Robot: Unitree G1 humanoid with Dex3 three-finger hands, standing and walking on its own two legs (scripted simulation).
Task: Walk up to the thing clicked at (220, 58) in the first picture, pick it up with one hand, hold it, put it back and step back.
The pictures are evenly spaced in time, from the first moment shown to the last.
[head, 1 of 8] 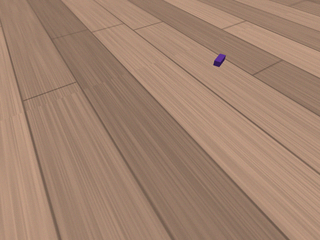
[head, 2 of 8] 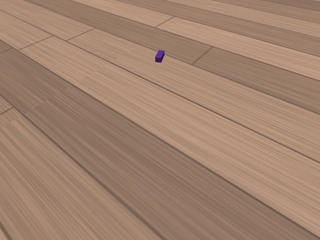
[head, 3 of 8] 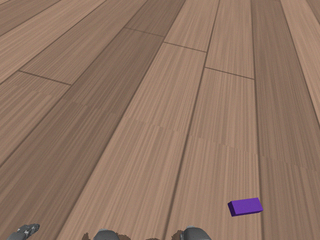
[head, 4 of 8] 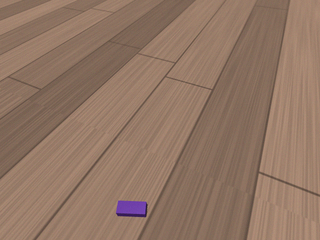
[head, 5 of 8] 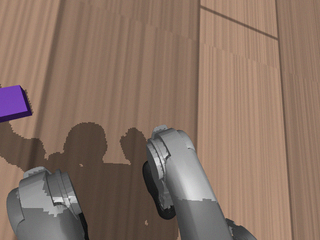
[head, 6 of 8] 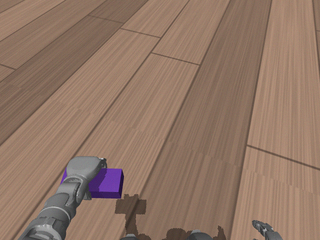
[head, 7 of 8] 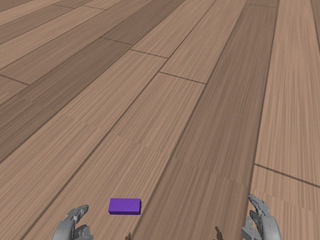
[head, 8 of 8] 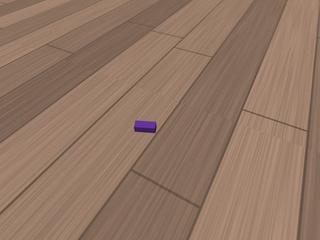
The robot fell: no
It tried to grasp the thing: yes
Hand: left
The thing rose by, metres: 0.66
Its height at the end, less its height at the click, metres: +0.00
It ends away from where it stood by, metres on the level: 0.02
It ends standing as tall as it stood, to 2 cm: yes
